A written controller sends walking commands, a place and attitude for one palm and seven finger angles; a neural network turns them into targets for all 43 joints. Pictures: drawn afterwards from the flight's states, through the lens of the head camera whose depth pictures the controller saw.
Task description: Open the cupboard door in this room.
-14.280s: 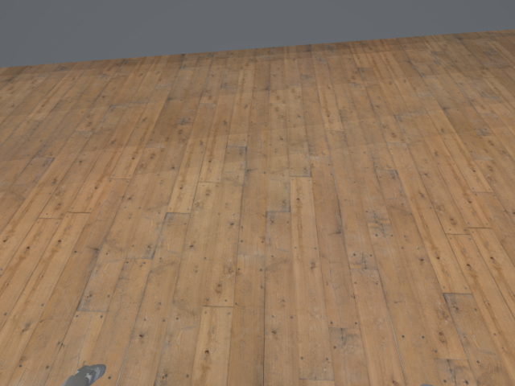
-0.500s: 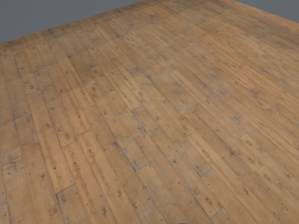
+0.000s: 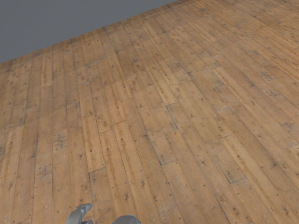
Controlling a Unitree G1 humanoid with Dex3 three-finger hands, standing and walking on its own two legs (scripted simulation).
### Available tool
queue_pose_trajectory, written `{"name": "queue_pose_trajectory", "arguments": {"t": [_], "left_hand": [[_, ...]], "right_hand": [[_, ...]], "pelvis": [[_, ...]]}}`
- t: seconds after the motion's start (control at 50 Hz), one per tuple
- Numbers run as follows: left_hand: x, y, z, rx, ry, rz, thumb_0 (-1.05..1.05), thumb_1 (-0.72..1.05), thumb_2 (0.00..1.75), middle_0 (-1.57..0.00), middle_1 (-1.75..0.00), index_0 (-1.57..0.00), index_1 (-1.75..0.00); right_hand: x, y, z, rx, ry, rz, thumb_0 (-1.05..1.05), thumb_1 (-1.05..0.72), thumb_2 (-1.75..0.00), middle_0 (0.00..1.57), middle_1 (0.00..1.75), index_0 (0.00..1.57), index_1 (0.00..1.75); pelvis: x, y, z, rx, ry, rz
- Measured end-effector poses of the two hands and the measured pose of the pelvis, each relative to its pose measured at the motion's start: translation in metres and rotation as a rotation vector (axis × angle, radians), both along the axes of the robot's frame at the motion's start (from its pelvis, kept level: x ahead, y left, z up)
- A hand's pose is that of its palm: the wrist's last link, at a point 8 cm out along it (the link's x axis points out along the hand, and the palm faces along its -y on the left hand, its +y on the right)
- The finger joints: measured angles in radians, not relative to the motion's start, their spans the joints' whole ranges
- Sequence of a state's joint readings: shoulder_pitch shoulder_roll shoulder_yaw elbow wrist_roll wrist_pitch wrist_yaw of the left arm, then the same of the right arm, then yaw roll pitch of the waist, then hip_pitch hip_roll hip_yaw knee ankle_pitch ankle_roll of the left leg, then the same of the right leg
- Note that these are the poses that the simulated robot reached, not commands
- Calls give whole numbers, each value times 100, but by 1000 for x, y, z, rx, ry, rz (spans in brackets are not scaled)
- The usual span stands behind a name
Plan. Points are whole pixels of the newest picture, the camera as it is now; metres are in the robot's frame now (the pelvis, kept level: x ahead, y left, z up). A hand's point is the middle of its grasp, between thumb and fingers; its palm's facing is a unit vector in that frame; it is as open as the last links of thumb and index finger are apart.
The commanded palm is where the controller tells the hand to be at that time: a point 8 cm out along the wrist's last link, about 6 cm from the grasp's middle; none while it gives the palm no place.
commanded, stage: turn to face it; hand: left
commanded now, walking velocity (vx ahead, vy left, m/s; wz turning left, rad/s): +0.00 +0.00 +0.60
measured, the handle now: out of the picture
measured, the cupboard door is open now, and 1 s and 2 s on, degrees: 0 0 0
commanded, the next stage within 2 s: none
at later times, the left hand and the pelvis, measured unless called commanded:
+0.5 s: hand out of the picture -0.11 +0.27 -0.19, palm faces +0.36 -0.89 -0.27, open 7.4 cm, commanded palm none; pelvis -0.04 +0.05 -0.01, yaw +18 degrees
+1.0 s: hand out of the picture +0.00 +0.27 -0.14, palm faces +0.50 -0.82 -0.27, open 7.4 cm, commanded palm none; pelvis -0.04 +0.02 -0.01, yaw +34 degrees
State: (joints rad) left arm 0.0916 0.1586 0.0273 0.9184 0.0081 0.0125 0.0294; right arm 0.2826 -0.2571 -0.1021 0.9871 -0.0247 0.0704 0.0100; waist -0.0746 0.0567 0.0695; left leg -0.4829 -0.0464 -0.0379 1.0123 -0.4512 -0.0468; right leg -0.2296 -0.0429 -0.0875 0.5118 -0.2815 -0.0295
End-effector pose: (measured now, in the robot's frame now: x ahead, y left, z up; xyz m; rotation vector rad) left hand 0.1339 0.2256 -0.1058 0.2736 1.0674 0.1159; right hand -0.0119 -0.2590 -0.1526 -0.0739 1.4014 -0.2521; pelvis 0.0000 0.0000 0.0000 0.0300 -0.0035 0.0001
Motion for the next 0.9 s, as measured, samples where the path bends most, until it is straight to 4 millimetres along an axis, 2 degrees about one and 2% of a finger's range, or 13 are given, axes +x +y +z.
{"name": "queue_pose_trajectory", "arguments": {"t": [0.06,0.12,0.22,0.28,0.36,0.42,0.46,0.5,0.56,0.66,0.76,0.9], "left_hand": [[-36,6,2,13,39,70,0,91,90,-20,-30,-20,-30],[-74,13,0,18,76,143,0,91,90,-20,-30,-20,-30],[-139,25,-8,13,161,259,0,91,90,-20,-30,-20,-30],[-177,34,-15,1,220,320,0,91,90,-20,-30,-20,-30],[-223,52,-29,-27,278,399,0,91,90,-20,-30,-20,-30],[-250,70,-47,-52,299,460,0,91,90,-20,-30,-20,-30],[-261,80,-52,-60,314,491,0,91,90,-20,-30,-20,-30],[-264,88,-51,-67,314,511,0,91,90,-20,-30,-20,-30],[-256,98,-44,-80,266,528,0,91,90,-20,-30,-19,-30],[-234,110,-34,-77,159,535,0,91,90,-20,-30,-19,-30],[-212,115,-27,-58,89,540,0,91,90,-20,-30,-19,-30],[-178,104,-14,-28,4,547,0,91,90,-20,-30,-19,-30]], "right_hand": [[31,-18,4,-23,-49,73,0,-91,-90,20,30,20,29],[59,-27,8,-42,-81,150,0,-91,-90,20,30,20,29],[105,-18,16,-62,-124,272,0,-91,-90,19,30,20,29],[131,2,22,-65,-159,348,0,-91,-90,19,30,20,29],[163,43,28,-66,-220,456,0,-91,-90,19,30,20,29],[179,78,30,-72,-278,533,0,-91,-90,19,30,20,29],[181,99,35,-65,-298,569,0,-91,-90,20,30,20,29],[176,113,41,-62,-300,590,0,-91,-90,20,30,20,29],[165,126,46,-58,-275,605,0,-91,-90,20,30,21,29],[144,132,46,-47,-220,611,0,-90,-90,20,30,21,30],[123,121,39,-45,-159,598,0,-90,-90,20,30,21,30],[102,86,24,-46,-50,594,0,-90,-90,20,30,21,30]], "pelvis": [[-5,-5,3,9,-9,43],[-10,-7,3,12,-15,88],[-18,-2,2,9,-12,154],[-24,5,1,3,-6,192],[-33,21,-5,-17,3,245],[-39,38,-15,-34,5,290],[-43,45,-15,-31,-3,303],[-45,51,-11,-49,-10,320],[-48,58,-2,-70,-14,357],[-51,63,4,-73,-13,407],[-50,61,4,-61,-5,455],[-45,41,1,-52,12,536]]}}
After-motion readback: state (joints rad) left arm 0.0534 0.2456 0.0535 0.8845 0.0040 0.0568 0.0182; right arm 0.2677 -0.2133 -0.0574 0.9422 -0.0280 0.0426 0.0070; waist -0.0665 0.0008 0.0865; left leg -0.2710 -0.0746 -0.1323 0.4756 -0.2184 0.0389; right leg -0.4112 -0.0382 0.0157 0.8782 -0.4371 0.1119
